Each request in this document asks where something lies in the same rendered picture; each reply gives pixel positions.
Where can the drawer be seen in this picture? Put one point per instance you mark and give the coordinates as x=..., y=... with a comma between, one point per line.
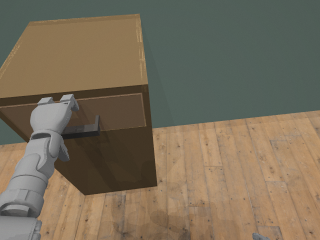
x=115, y=111

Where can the left robot forearm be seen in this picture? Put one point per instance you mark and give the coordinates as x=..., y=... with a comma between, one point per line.
x=24, y=194

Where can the robot left upper arm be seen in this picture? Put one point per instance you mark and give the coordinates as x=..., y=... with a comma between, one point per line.
x=20, y=228

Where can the robot left hand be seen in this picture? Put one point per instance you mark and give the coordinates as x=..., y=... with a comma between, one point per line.
x=49, y=115

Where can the handle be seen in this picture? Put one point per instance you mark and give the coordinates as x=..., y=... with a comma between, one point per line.
x=82, y=131

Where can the cabinet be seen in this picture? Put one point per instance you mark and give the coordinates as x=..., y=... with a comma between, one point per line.
x=88, y=57

